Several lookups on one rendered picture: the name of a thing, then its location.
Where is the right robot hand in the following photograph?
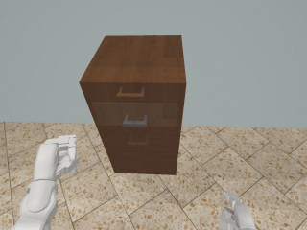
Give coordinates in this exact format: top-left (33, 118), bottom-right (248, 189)
top-left (219, 190), bottom-right (256, 230)

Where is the drawer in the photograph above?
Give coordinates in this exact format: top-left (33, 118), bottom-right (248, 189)
top-left (92, 102), bottom-right (178, 127)

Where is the robot left forearm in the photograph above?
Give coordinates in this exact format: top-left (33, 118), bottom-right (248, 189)
top-left (12, 179), bottom-right (59, 230)

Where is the left robot hand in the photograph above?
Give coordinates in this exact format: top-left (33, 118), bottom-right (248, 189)
top-left (33, 134), bottom-right (80, 182)

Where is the cabinet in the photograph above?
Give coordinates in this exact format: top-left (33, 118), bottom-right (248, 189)
top-left (79, 35), bottom-right (187, 175)

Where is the handle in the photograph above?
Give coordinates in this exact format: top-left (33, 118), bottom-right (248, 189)
top-left (116, 93), bottom-right (145, 101)
top-left (128, 141), bottom-right (149, 148)
top-left (123, 114), bottom-right (147, 127)

